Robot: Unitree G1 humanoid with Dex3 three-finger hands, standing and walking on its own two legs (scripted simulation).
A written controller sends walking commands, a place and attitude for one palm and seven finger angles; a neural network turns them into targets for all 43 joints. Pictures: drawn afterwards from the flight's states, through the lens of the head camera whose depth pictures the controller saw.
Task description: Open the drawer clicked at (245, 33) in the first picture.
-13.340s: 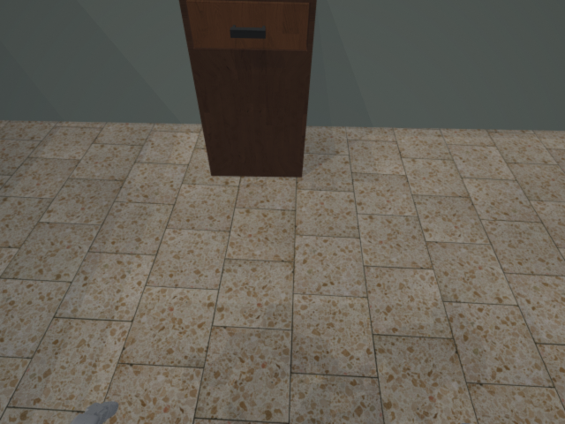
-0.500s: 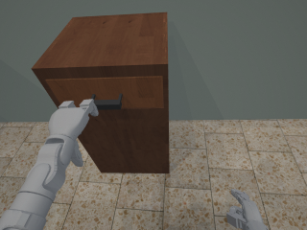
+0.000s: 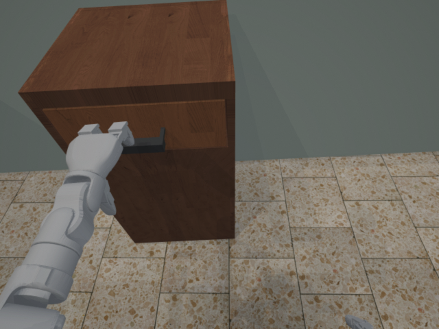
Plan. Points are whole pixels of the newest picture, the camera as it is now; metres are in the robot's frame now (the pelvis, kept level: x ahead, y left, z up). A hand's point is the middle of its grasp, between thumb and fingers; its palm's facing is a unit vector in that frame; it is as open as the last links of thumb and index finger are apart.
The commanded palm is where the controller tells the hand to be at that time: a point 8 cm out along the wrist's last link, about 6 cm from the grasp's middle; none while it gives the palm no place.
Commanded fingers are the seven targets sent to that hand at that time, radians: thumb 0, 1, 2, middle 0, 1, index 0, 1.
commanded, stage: move the hooked fingers above the handle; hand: left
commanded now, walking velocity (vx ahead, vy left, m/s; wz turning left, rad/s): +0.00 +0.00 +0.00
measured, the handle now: (140, 138) +0.54 +0.25 -0.01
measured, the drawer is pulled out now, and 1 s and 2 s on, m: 0.00 0.00 0.00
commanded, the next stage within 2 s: none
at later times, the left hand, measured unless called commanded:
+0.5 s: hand (124, 152) +0.44 +0.24 +0.06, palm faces -0.06 -0.01 -1.00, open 13.8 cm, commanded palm +0.43 +0.24 +0.12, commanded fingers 0.00 -0.50 0.30 -0.30 -1.20 -0.30 -1.20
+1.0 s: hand (134, 139) +0.49 +0.23 +0.05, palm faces -0.07 -0.02 -1.00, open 13.8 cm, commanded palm +0.47 +0.24 +0.11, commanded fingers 0.00 -0.50 0.30 -0.30 -1.20 -0.30 -1.20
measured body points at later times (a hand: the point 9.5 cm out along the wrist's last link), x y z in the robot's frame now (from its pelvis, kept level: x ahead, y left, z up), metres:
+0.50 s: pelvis +0.00 +0.00 -0.01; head +0.06 -0.01 +0.44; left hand +0.44 +0.24 +0.11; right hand +0.07 -0.26 -0.14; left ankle -0.01 +0.10 -0.73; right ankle -0.02 -0.12 -0.73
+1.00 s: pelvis +0.00 +0.00 -0.01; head +0.09 -0.01 +0.43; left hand +0.48 +0.23 +0.10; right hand +0.00 -0.28 -0.14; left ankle -0.01 +0.10 -0.73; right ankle -0.02 -0.12 -0.73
